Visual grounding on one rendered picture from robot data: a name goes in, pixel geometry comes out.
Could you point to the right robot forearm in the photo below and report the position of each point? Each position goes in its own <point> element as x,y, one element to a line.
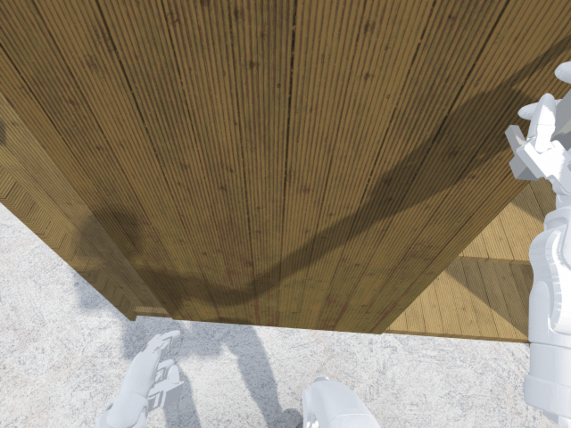
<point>548,387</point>

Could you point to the handle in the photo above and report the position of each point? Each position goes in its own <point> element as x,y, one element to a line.
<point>562,133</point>

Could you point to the robot left hand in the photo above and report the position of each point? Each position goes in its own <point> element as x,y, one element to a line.
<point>145,373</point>

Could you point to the robot right thigh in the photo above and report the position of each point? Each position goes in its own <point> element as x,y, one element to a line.
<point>331,404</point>

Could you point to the robot right hand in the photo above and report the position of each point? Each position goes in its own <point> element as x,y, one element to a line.
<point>544,158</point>

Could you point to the wardrobe door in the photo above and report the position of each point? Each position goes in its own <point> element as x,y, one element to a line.
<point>26,160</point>
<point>310,164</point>

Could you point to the left robot forearm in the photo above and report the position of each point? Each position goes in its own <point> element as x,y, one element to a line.
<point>128,410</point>

